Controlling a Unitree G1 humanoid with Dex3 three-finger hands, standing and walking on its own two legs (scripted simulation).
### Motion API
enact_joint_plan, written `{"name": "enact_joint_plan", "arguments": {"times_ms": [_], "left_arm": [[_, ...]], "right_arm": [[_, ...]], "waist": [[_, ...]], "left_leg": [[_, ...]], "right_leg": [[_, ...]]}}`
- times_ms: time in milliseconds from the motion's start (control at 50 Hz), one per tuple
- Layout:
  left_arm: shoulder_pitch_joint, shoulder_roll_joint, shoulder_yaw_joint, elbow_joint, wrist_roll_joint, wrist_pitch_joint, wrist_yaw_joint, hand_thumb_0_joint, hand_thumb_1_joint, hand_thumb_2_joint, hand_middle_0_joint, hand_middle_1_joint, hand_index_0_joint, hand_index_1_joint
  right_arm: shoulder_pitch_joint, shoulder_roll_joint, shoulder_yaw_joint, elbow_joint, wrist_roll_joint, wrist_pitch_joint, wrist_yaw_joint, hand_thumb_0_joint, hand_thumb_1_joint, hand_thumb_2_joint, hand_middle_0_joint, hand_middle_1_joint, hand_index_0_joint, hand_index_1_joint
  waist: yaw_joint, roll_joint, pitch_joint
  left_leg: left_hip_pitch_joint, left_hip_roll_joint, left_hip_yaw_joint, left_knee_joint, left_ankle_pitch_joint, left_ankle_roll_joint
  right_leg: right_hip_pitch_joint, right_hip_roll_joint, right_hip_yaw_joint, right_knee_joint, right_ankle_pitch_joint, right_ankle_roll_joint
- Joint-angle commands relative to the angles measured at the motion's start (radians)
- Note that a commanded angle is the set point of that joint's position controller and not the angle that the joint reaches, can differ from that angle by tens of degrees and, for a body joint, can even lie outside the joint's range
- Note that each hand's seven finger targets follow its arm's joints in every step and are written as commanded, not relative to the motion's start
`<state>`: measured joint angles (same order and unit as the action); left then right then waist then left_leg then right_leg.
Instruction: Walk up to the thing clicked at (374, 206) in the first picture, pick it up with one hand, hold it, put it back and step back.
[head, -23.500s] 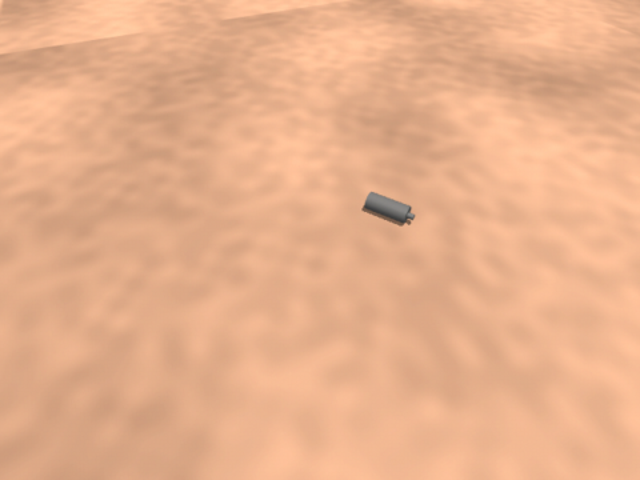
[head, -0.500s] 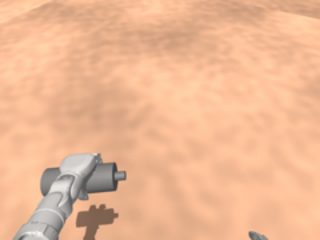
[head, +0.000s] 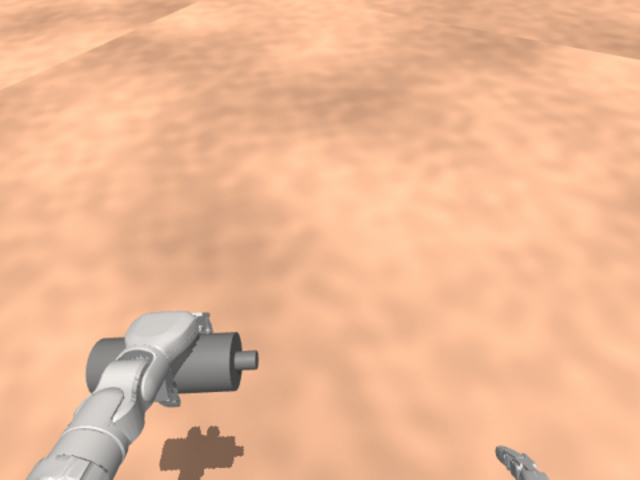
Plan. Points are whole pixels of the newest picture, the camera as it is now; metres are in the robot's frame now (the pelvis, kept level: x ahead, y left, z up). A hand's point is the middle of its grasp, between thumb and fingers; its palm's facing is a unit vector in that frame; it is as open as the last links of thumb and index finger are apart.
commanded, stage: hold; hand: left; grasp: from above
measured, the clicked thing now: (179, 363) +0.31 +0.22 -0.07
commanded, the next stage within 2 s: crouch in 1.32 s
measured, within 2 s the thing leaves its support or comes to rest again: neither
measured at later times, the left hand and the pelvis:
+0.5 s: hand (167, 375) +0.27 +0.22 -0.03, palm faces -0.46 -0.04 -0.89, open 11.1 cm; pelvis -0.01 +0.00 +0.01, yaw +0 degrees
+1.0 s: hand (168, 376) +0.27 +0.21 -0.02, palm faces -0.46 -0.04 -0.89, open 11.1 cm; pelvis -0.01 -0.01 +0.01, yaw +0 degrees
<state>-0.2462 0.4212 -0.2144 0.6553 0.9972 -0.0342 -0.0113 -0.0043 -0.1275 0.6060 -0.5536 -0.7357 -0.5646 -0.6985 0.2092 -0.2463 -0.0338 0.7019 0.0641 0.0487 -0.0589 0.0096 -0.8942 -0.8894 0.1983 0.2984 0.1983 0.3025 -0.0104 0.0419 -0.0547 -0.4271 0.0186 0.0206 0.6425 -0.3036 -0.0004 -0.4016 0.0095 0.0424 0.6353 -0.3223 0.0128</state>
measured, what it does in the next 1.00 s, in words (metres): stands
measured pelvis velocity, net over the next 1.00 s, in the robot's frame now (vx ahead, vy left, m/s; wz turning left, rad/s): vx -0.01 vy -0.01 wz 0.00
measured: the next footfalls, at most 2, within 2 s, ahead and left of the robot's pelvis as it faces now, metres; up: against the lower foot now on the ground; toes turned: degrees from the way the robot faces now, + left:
none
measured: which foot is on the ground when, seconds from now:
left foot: down 0.00-1.00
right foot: down 0.00-1.00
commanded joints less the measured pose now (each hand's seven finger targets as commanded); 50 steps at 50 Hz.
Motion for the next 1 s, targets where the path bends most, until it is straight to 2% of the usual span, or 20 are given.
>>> {"name": "enact_joint_plan", "arguments": {"times_ms": [0,60,180,260,280,320,360,420,460,540,560,620,640,680,740,760,800,860,940,980], "left_arm": [[-0.314,0.210,0.106,-0.206,-0.004,-0.004,0.031,0.000,0.637,0.950,-0.910,-0.933,-0.949,-0.893],[-0.291,0.200,0.101,-0.201,-0.007,-0.007,0.023,0.000,0.637,0.943,-0.914,-0.934,-0.952,-0.895],[-0.303,0.202,0.102,-0.239,-0.005,-0.005,0.013,0.000,0.623,0.947,-0.895,-0.952,-0.936,-0.910],[-0.301,0.219,0.119,-0.249,-0.005,-0.005,0.013,0.000,0.631,0.968,-0.893,-0.985,-0.938,-0.939],[-0.309,0.205,0.107,-0.253,-0.006,-0.004,0.012,0.000,0.630,0.979,-0.899,-0.978,-0.941,-0.936],[-0.313,0.220,0.119,-0.263,-0.011,-0.006,0.013,0.000,0.633,0.976,-0.890,-1.001,-0.937,-0.954],[-0.285,0.198,0.102,-0.254,-0.018,-0.008,0.004,0.000,0.630,0.984,-0.897,-0.998,-0.940,-0.954],[-0.287,0.226,0.123,-0.259,-0.019,-0.011,0.001,0.000,0.624,0.991,-0.897,-0.998,-0.938,-0.956],[-0.279,0.212,0.113,-0.264,-0.022,-0.013,-0.003,0.000,0.616,0.982,-0.889,-1.005,-0.933,-0.962],[-0.297,0.234,0.127,-0.304,-0.025,-0.020,-0.007,0.000,0.592,1.000,-0.871,-1.008,-0.911,-0.967],[-0.272,0.214,0.110,-0.281,-0.023,-0.019,-0.011,0.000,0.590,1.012,-0.879,-1.015,-0.916,-0.977],[-0.274,0.230,0.131,-0.304,-0.027,-0.019,-0.007,0.000,0.604,1.007,-0.886,-1.014,-0.927,-0.974],[-0.276,0.217,0.119,-0.297,-0.027,-0.018,-0.010,0.000,0.601,1.023,-0.889,-1.009,-0.925,-0.973],[-0.281,0.227,0.124,-0.306,-0.025,-0.017,-0.011,0.000,0.599,1.028,-0.893,-1.008,-0.927,-0.974],[-0.273,0.212,0.109,-0.316,-0.022,-0.016,-0.017,0.000,0.575,1.006,-0.854,-1.020,-0.896,-0.977],[-0.282,0.231,0.124,-0.317,-0.028,-0.016,-0.018,0.000,0.583,1.008,-0.864,-1.019,-0.906,-0.977],[-0.229,0.203,0.113,-0.289,-0.029,-0.010,-0.025,0.000,0.558,1.021,-0.852,-1.015,-0.889,-0.978],[-0.270,0.219,0.117,-0.310,-0.025,-0.014,-0.027,0.000,0.575,0.994,-0.856,-1.008,-0.898,-0.965],[-0.257,0.201,0.103,-0.316,-0.023,-0.016,-0.028,0.000,0.548,1.018,-0.838,-1.023,-0.878,-0.983],[-0.269,0.209,0.114,-0.310,-0.026,-0.018,-0.022,0.000,0.547,1.019,-0.837,-1.027,-0.877,-0.986]], "right_arm": [[-0.058,-0.139,-0.045,-0.129,0.001,-0.032,-0.012,0.000,-0.892,-0.896,0.200,0.300,0.200,0.300],[-0.075,-0.135,-0.041,-0.140,0.002,-0.030,-0.014,0.000,-0.895,-0.897,0.200,0.300,0.200,0.300],[-0.088,-0.135,-0.039,-0.144,0.003,-0.028,-0.017,0.000,-0.895,-0.897,0.200,0.299,0.200,0.299],[-0.092,-0.134,-0.036,-0.142,0.002,-0.027,-0.020,0.000,-0.895,-0.897,0.200,0.299,0.200,0.299],[-0.097,-0.133,-0.035,-0.145,0.004,-0.028,-0.020,0.000,-0.895,-0.897,0.200,0.299,0.200,0.299],[-0.107,-0.134,-0.033,-0.147,0.005,-0.029,-0.020,0.000,-0.894,-0.897,0.200,0.299,0.200,0.299],[-0.118,-0.132,-0.032,-0.152,0.006,-0.029,-0.021,0.000,-0.897,-0.898,0.200,0.299,0.199,0.299],[-0.123,-0.132,-0.030,-0.153,0.006,-0.029,-0.022,0.000,-0.897,-0.898,0.200,0.299,0.199,0.299],[-0.131,-0.129,-0.028,-0.156,0.006,-0.030,-0.023,0.000,-0.900,-0.899,0.199,0.299,0.199,0.299],[-0.133,-0.131,-0.027,-0.158,0.007,-0.031,-0.026,0.000,-0.900,-0.899,0.199,0.299,0.199,0.299],[-0.137,-0.127,-0.026,-0.157,0.007,-0.031,-0.026,0.000,-0.904,-0.901,0.199,0.300,0.199,0.299],[-0.143,-0.127,-0.026,-0.159,0.008,-0.029,-0.028,0.000,-0.901,-0.900,0.199,0.299,0.199,0.299],[-0.143,-0.125,-0.023,-0.158,0.007,-0.029,-0.028,0.000,-0.903,-0.900,0.199,0.299,0.199,0.299],[-0.145,-0.126,-0.024,-0.154,0.005,-0.027,-0.028,0.000,-0.903,-0.901,0.199,0.299,0.199,0.299],[-0.146,-0.128,-0.024,-0.157,0.008,-0.025,-0.027,0.000,-0.900,-0.899,0.199,0.299,0.199,0.299],[-0.152,-0.126,-0.023,-0.156,0.009,-0.024,-0.028,0.000,-0.901,-0.900,0.199,0.299,0.199,0.299],[-0.155,-0.122,-0.021,-0.163,0.009,-0.022,-0.028,0.000,-0.902,-0.900,0.199,0.299,0.199,0.299],[-0.158,-0.122,-0.018,-0.163,0.010,-0.020,-0.029,0.000,-0.900,-0.899,0.199,0.299,0.199,0.299],[-0.153,-0.124,-0.020,-0.164,0.010,-0.018,-0.029,0.000,-0.901,-0.900,0.199,0.299,0.199,0.299],[-0.151,-0.124,-0.020,-0.160,0.011,-0.016,-0.030,0.000,-0.901,-0.900,0.199,0.299,0.199,0.299]], "waist": [[0.005,-0.002,-0.255],[0.005,-0.029,-0.226],[0.005,-0.018,-0.225],[0.009,-0.006,-0.231],[0.007,-0.011,-0.228],[0.014,0.000,-0.212],[0.010,-0.025,-0.198],[0.020,0.001,-0.193],[0.017,-0.019,-0.181],[0.022,-0.005,-0.218],[0.018,-0.016,-0.195],[0.023,-0.023,-0.204],[0.014,-0.029,-0.201],[0.021,-0.012,-0.200],[0.015,-0.020,-0.198],[0.030,-0.017,-0.193],[0.025,-0.035,-0.169],[0.022,-0.009,-0.163],[0.021,-0.020,-0.192],[0.022,-0.031,-0.188]], "left_leg": [[0.194,-0.032,0.001,-0.086,0.283,0.013],[0.192,-0.035,0.002,-0.105,0.230,0.018],[0.216,-0.032,0.003,-0.128,0.220,0.014],[0.228,-0.034,0.006,-0.134,0.222,0.016],[0.231,-0.031,0.005,-0.139,0.222,0.015],[0.228,-0.030,0.004,-0.152,0.198,0.013],[0.228,-0.030,0.005,-0.159,0.184,0.016],[0.234,-0.028,0.003,-0.174,0.174,0.013],[0.234,-0.028,-0.001,-0.179,0.156,0.014],[0.262,-0.028,0.004,-0.177,0.209,0.014],[0.255,-0.030,0.005,-0.178,0.205,0.015],[0.263,-0.036,0.012,-0.180,0.200,0.019],[0.270,-0.034,0.012,-0.180,0.201,0.020],[0.277,-0.032,0.011,-0.186,0.214,0.017],[0.286,-0.031,0.010,-0.193,0.215,0.018],[0.278,-0.029,0.005,-0.200,0.212,0.016],[0.272,-0.032,0.009,-0.199,0.199,0.020],[0.273,-0.035,0.013,-0.204,0.192,0.017],[0.293,-0.033,0.010,-0.202,0.237,0.017],[0.291,-0.034,0.010,-0.200,0.228,0.018]], "right_leg": [[0.084,0.028,-0.015,-0.106,0.269,-0.018],[0.082,0.025,-0.013,-0.131,0.219,-0.017],[0.089,0.027,-0.013,-0.145,0.203,-0.020],[0.098,0.025,-0.011,-0.157,0.205,-0.018],[0.103,0.027,-0.011,-0.156,0.203,-0.020],[0.099,0.028,-0.014,-0.166,0.174,-0.023],[0.098,0.027,-0.015,-0.177,0.159,-0.021],[0.107,0.028,-0.017,-0.183,0.145,-0.024],[0.106,0.027,-0.015,-0.191,0.128,-0.022],[0.128,0.028,-0.017,-0.186,0.176,-0.022],[0.125,0.026,-0.017,-0.192,0.173,-0.021],[0.132,0.021,-0.012,-0.207,0.173,-0.017],[0.131,0.021,-0.011,-0.207,0.178,-0.015],[0.133,0.022,-0.015,-0.207,0.187,-0.018],[0.136,0.023,-0.016,-0.209,0.189,-0.019],[0.144,0.025,-0.021,-0.210,0.179,-0.021],[0.133,0.022,-0.018,-0.221,0.169,-0.017],[0.129,0.020,-0.016,-0.223,0.164,-0.019],[0.145,0.022,-0.018,-0.214,0.209,-0.020],[0.143,0.022,-0.019,-0.219,0.198,-0.019]]}}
